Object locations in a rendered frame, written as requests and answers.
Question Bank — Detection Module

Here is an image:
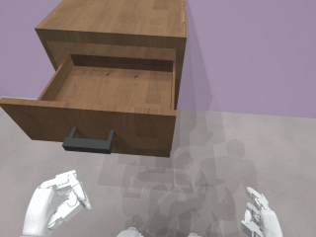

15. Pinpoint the robot left hand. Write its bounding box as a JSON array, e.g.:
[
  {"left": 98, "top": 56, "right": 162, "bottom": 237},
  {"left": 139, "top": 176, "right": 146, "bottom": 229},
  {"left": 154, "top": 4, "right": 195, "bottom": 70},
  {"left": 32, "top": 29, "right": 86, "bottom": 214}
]
[{"left": 22, "top": 170, "right": 92, "bottom": 237}]

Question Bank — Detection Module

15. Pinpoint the handle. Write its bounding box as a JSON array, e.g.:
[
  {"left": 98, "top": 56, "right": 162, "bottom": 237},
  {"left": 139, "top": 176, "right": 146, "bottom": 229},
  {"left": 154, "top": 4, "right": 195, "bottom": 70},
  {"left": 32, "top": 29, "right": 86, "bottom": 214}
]
[{"left": 62, "top": 126, "right": 115, "bottom": 154}]

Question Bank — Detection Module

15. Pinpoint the robot right hand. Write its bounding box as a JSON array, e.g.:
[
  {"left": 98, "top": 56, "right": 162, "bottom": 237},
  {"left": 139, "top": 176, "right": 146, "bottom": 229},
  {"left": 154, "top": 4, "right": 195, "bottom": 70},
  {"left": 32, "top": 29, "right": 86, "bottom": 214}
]
[{"left": 241, "top": 187, "right": 283, "bottom": 237}]

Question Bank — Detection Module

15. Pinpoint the drawer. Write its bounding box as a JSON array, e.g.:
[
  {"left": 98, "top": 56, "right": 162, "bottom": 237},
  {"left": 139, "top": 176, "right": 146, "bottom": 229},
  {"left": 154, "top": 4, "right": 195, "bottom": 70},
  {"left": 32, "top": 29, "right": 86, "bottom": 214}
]
[{"left": 0, "top": 52, "right": 177, "bottom": 151}]

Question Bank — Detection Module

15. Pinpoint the cabinet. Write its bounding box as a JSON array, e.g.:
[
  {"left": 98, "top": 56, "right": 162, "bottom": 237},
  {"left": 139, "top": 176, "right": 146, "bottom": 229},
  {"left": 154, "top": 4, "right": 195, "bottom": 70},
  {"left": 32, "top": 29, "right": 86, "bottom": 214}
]
[{"left": 35, "top": 0, "right": 187, "bottom": 158}]

